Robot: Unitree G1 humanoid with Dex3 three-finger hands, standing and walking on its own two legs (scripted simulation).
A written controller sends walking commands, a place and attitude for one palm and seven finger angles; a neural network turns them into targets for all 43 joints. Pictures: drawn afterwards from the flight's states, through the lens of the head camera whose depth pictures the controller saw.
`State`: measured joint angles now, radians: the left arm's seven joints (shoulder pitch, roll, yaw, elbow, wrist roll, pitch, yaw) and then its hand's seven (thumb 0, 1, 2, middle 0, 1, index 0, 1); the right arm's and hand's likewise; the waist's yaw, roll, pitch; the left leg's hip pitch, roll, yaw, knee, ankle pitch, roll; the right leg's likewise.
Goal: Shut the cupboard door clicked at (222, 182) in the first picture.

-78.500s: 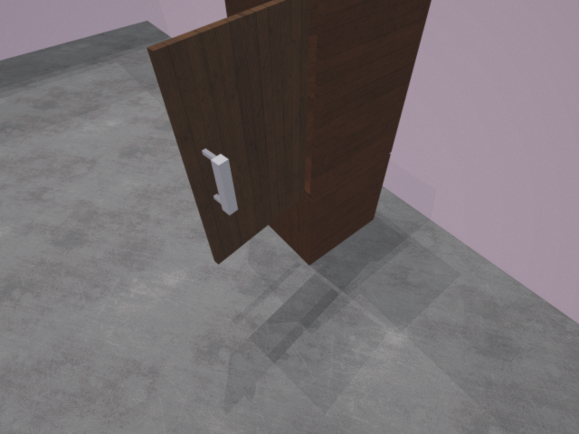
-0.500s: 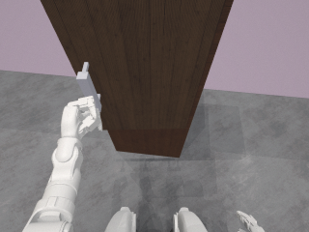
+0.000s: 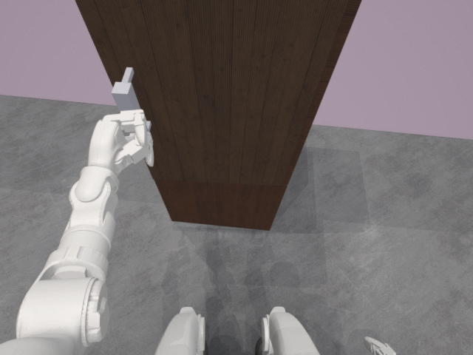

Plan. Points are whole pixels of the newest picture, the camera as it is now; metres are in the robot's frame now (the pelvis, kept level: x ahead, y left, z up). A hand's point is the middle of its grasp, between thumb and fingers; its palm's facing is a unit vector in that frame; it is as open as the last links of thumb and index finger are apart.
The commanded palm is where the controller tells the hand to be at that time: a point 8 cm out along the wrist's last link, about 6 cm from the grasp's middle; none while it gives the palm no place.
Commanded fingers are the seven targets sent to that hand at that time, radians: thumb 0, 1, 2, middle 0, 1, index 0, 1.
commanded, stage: push the door shut along its arc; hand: left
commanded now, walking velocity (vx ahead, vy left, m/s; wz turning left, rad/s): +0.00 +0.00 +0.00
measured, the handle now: (136, 110) +0.53 +0.18 +0.06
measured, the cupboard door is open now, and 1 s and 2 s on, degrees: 3 0 0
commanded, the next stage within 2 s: pull the fist back off the door in 0.44 s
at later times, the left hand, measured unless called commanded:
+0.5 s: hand (152, 136) +0.47 +0.14 +0.06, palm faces -0.22 -0.97 -0.04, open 3.2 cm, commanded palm +0.50 +0.16 +0.06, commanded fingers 0.00 0.90 0.90 -1.30 -1.50 -1.30 -1.50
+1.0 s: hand (173, 130) +0.48 +0.10 +0.07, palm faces +0.01 -1.00 -0.01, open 3.1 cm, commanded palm +0.43 +0.16 +0.06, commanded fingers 0.00 0.90 0.90 -1.30 -1.50 -1.30 -1.50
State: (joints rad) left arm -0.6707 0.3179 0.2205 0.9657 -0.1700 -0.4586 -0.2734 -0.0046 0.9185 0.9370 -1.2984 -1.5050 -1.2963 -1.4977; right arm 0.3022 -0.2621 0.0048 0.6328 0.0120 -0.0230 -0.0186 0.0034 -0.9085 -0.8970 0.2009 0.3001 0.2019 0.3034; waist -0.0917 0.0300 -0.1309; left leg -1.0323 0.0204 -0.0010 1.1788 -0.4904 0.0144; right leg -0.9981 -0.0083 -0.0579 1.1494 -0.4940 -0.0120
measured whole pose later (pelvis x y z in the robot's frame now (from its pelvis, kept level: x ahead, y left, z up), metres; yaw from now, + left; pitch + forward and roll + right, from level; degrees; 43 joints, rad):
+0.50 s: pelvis -0.03 +0.00 -0.02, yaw +1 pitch +22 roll -3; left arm -0.95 0.41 0.18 1.19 -0.15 -0.44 -0.34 0.01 0.90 0.90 -1.40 -1.50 -1.38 -1.50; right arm 0.34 -0.28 0.02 0.68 0.01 -0.06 -0.02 0.00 -0.91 -0.90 0.20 0.30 0.20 0.30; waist -0.14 0.03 -0.13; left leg -1.18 0.01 -0.04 1.26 -0.47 0.02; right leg -1.12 -0.02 -0.09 1.21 -0.47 -0.01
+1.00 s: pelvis -0.03 +0.00 -0.01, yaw -1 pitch +21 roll -2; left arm -0.90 0.30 0.25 1.17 -0.08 -0.49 0.01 0.01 0.90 0.90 -1.32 -1.50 -1.31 -1.50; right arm 0.38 -0.27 0.02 0.66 -0.04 -0.05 0.03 0.00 -0.91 -0.90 0.20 0.30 0.20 0.30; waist -0.17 0.04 -0.13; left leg -1.15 0.02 0.00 1.21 -0.44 0.02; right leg -1.12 0.00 -0.05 1.18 -0.44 -0.01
